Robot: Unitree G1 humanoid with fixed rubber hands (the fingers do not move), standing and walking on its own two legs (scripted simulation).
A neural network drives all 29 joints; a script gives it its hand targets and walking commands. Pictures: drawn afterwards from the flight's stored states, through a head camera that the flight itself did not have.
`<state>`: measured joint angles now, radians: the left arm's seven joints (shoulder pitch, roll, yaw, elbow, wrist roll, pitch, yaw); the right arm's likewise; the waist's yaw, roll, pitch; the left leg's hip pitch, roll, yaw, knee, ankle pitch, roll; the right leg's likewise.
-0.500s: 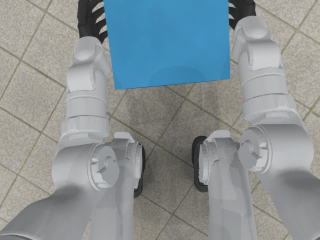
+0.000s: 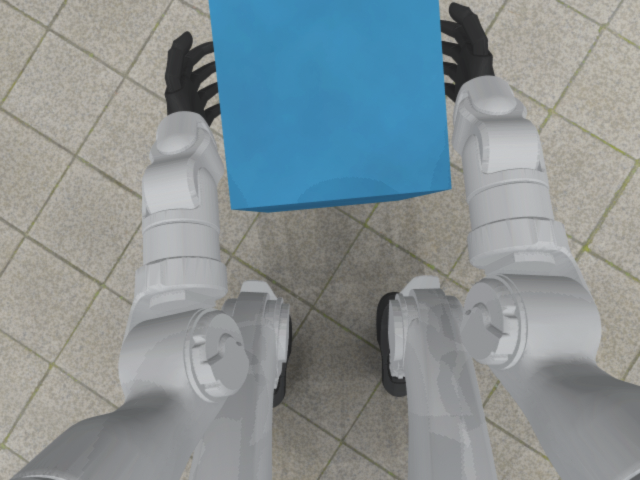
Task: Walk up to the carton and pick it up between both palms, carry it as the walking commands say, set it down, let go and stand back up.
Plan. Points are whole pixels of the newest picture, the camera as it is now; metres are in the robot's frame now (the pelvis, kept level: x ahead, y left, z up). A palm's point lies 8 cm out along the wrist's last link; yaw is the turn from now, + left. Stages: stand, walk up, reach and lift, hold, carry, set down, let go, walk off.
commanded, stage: reach and lift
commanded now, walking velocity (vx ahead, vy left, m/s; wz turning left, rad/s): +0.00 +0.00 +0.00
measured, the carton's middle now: (329, 124) +0.51 -0.01 -0.15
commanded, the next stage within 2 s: none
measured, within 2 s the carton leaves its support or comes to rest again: neither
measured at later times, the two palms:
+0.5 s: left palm (153, 106) +0.48 +0.14 +0.00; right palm (498, 69) +0.50 -0.15 -0.01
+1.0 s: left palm (96, 93) +0.46 +0.14 +0.08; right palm (547, 46) +0.48 -0.15 +0.07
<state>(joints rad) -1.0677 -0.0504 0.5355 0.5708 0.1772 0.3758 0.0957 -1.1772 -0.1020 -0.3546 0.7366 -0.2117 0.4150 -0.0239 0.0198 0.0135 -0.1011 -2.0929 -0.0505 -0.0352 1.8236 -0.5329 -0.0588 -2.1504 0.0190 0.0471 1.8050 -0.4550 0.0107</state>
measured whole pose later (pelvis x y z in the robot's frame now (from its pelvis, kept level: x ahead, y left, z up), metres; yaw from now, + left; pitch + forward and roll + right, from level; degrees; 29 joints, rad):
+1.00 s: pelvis +0.03 +0.00 +0.12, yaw -1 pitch +38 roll +1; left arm -0.79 -0.13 0.52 0.53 0.24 0.37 0.05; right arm -0.88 0.02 -0.38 0.68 -0.26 0.40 -0.02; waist 0.03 0.01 -0.20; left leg -1.60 -0.04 -0.05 1.44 -0.49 -0.05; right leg -1.65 0.02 0.04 1.43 -0.43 0.00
